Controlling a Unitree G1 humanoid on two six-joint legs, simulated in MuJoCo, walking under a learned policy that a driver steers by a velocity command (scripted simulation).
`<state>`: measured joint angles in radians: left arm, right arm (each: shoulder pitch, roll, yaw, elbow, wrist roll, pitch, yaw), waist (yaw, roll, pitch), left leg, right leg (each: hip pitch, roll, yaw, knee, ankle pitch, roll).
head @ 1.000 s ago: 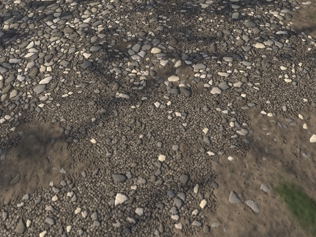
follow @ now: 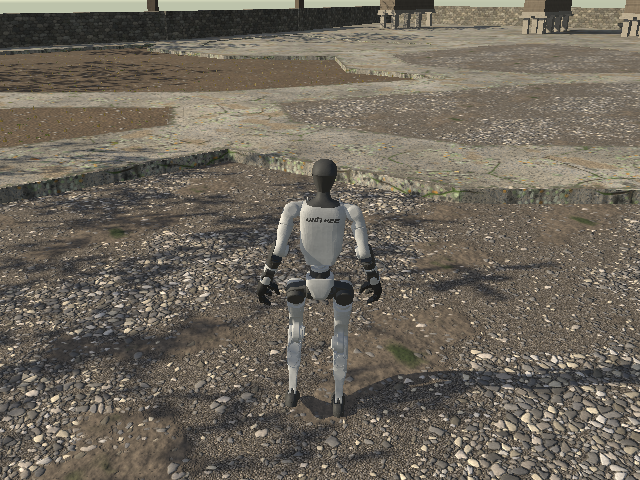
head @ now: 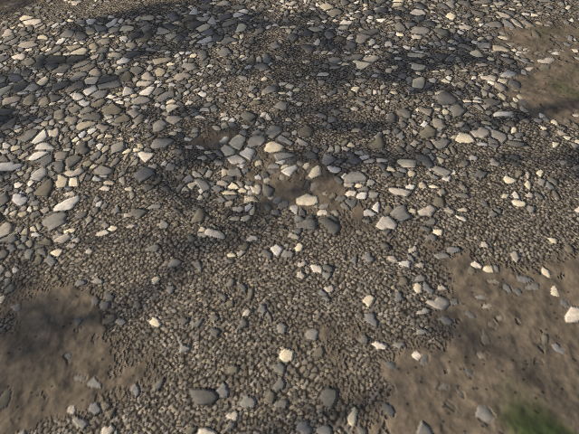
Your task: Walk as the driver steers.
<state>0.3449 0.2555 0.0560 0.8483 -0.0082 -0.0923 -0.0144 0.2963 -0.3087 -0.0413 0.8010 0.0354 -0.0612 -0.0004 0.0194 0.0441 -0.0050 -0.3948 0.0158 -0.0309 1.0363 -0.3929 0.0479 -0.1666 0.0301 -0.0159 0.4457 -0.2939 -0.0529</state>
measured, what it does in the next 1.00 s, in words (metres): walks ahead: left foot, then right foot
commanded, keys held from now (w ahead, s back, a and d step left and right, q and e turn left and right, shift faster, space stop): w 0.82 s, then w+q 0.18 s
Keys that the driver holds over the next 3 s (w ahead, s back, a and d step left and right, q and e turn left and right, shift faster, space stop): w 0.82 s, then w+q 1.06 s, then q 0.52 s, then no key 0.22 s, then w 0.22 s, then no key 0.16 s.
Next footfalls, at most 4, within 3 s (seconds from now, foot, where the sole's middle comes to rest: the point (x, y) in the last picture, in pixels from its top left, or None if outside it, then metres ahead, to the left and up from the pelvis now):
0.34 left None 0.38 0.13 -0.78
0.90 right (364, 370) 0.68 -0.10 -0.78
1.42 left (254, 288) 0.93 0.19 -0.78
1.92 right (278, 198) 1.27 0.13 -0.78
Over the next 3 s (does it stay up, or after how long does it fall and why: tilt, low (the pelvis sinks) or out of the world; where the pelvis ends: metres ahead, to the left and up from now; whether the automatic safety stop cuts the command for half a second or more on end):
stays up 1.23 0.30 0.01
